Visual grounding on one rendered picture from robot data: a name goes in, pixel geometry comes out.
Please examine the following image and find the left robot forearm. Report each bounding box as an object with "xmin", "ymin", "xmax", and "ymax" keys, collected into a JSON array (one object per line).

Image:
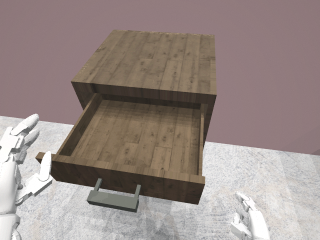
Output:
[{"xmin": 0, "ymin": 213, "xmax": 22, "ymax": 240}]

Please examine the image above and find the left robot hand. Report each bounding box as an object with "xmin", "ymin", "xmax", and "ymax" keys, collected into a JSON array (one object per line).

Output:
[{"xmin": 0, "ymin": 113, "xmax": 53, "ymax": 215}]

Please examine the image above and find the drawer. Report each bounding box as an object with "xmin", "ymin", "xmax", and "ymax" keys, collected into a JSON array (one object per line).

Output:
[{"xmin": 35, "ymin": 93, "xmax": 206, "ymax": 205}]

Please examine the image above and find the cabinet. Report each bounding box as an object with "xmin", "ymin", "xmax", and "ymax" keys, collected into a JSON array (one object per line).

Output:
[{"xmin": 71, "ymin": 29, "xmax": 217, "ymax": 149}]

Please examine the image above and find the handle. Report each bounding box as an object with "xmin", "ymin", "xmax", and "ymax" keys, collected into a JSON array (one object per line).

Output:
[{"xmin": 86, "ymin": 178, "xmax": 141, "ymax": 213}]

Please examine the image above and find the right robot hand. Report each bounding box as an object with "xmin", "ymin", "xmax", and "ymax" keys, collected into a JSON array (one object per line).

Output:
[{"xmin": 231, "ymin": 191, "xmax": 271, "ymax": 240}]

